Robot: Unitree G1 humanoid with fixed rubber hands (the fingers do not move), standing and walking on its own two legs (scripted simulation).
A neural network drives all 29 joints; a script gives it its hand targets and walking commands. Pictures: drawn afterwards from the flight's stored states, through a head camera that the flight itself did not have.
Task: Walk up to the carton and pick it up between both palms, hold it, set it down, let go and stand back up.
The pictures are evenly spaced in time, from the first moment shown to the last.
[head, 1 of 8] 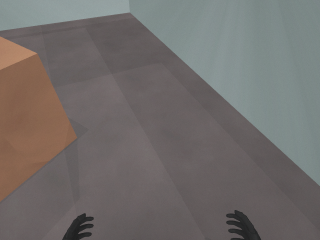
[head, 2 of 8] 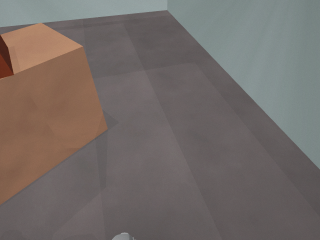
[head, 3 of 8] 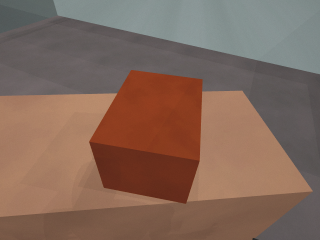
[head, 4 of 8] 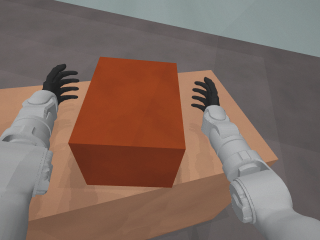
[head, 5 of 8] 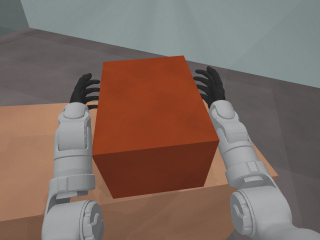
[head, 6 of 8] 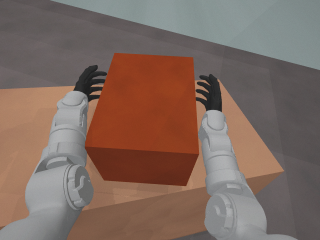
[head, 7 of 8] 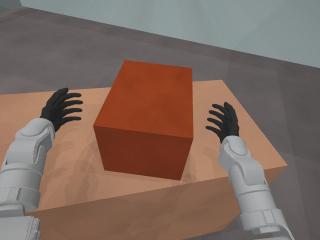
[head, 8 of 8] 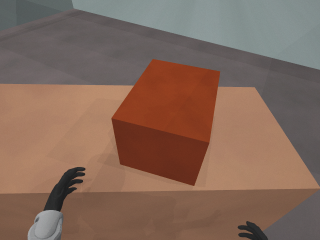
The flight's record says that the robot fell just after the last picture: no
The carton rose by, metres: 0.19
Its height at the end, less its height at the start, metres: +0.00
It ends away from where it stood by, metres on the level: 0.03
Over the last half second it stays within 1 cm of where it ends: yes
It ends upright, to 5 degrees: yes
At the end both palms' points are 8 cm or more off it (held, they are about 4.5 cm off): yes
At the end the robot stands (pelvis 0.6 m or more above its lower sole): yes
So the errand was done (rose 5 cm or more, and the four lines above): yes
